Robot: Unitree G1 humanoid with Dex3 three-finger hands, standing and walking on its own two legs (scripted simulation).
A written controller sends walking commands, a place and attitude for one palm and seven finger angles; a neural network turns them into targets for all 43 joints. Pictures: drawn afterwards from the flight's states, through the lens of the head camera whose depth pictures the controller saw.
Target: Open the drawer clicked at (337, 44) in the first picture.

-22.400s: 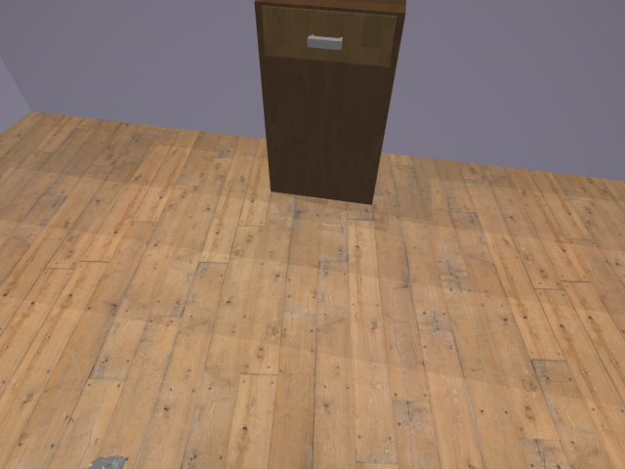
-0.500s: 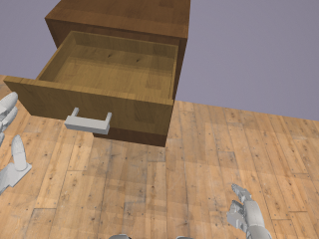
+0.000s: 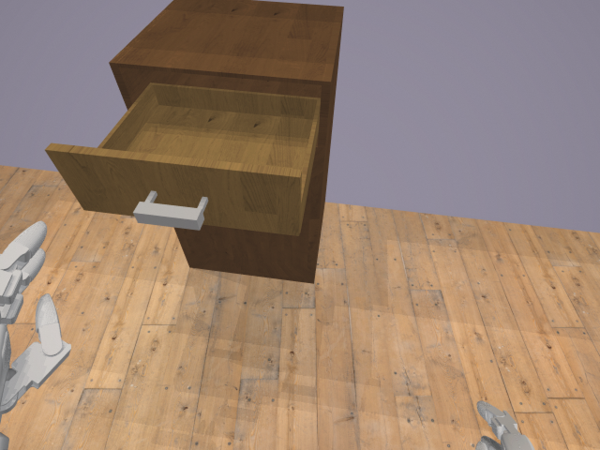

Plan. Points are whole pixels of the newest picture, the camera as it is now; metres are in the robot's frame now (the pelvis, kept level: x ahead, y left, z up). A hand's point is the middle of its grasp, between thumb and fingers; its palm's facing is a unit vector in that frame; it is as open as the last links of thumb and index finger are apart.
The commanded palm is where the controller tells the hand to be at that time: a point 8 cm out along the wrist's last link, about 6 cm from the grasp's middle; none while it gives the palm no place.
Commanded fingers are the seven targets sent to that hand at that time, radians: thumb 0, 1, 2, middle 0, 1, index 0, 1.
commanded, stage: stop stepping back and stand still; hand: left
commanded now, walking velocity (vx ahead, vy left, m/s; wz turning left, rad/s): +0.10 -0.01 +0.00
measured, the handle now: (174, 207) +0.52 +0.24 -0.02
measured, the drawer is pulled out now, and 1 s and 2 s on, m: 0.30 0.30 0.30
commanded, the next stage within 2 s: let the arm hang, fingers relaxed in 0.58 s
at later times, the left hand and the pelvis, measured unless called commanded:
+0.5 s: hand (28, 344) +0.19 +0.25 +0.16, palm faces +0.34 -0.84 -0.42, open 7.4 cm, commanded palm +0.13 +0.30 +0.18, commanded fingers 0.00 0.90 0.90 -0.20 -0.30 -0.20 -0.30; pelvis +0.00 +0.02 +0.00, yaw -1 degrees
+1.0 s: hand out of the picture +0.05 +0.20 -0.18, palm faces +0.03 -0.98 -0.18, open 7.0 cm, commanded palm none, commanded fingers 0.00 0.90 0.90 -0.20 -0.30 -0.20 -0.30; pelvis -0.02 +0.02 -0.01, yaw -1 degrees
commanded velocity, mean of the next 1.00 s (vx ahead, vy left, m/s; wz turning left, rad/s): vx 0.02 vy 0.00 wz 0.00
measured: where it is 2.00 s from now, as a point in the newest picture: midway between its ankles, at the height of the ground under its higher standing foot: outside the picture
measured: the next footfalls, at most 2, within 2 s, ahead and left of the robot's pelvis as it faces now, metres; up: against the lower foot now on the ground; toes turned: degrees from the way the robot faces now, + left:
none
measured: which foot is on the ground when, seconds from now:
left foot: down 0.00-1.00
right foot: down 0.00-1.00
